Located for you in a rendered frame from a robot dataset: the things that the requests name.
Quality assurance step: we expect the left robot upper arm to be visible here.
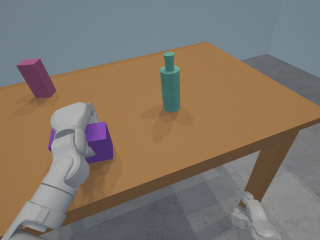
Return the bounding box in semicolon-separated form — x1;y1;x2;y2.
9;229;49;240

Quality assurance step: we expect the robot right forearm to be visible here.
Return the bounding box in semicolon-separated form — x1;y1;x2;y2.
250;220;281;240

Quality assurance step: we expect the sponge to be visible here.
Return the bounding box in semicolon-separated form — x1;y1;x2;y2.
48;121;113;164

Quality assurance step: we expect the robot left forearm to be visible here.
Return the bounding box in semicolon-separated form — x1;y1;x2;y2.
1;126;90;240

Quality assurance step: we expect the robot left hand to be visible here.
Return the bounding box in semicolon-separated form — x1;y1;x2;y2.
50;102;99;158

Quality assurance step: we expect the table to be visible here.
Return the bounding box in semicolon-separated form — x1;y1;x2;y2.
0;41;320;240

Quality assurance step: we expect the robot right hand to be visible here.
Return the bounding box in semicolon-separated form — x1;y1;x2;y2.
231;188;268;231

